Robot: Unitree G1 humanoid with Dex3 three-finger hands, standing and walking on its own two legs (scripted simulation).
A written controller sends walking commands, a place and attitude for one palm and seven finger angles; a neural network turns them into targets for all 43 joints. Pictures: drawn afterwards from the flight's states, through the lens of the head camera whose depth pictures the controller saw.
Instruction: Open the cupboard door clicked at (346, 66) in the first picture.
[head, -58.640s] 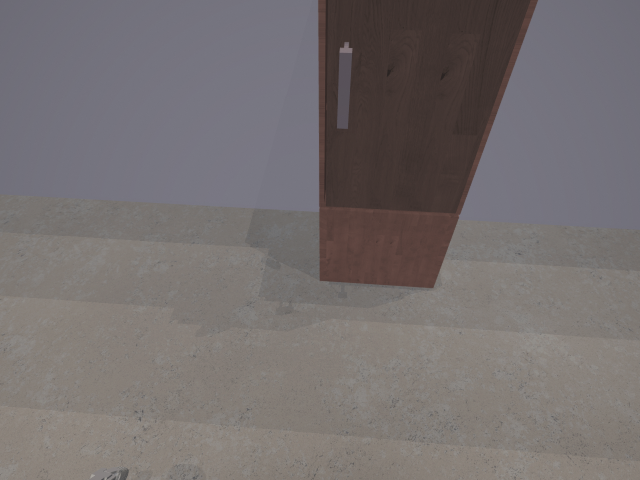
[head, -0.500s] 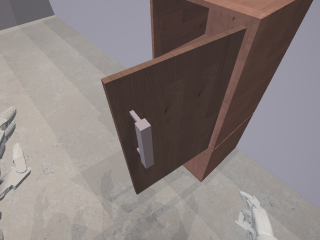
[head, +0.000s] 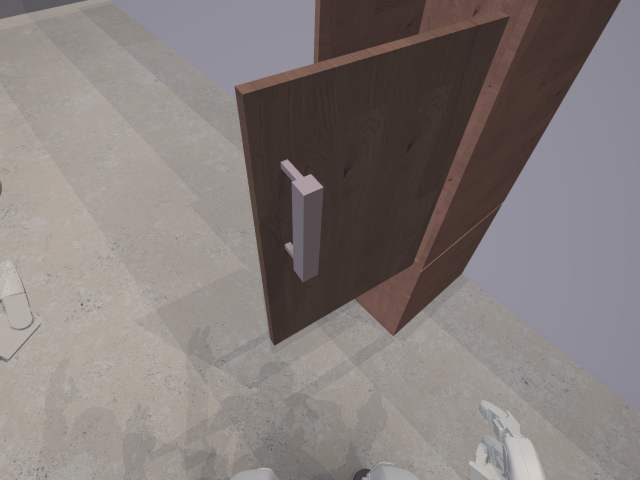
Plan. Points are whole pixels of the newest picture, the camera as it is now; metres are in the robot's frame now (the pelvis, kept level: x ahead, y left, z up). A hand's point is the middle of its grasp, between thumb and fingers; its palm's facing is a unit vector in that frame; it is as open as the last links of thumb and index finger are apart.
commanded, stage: step back with the hand held close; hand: left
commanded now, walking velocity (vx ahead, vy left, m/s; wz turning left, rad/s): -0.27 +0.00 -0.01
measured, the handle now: (297, 223) +0.42 +0.06 +0.08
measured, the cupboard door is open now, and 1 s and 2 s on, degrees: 82 82 82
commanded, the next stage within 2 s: stop stepping back and stand still in 0.56 s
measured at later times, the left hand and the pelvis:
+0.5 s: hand out of the picture +0.13 +0.27 +0.19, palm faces +0.49 -0.74 -0.46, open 7.4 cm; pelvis -0.06 -0.01 +0.01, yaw +1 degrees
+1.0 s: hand out of the picture +0.05 +0.20 +0.18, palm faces +0.29 -0.78 -0.55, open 7.4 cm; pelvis -0.16 -0.05 +0.01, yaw -2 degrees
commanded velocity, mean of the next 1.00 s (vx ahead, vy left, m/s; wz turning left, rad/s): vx -0.18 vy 0.03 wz -0.04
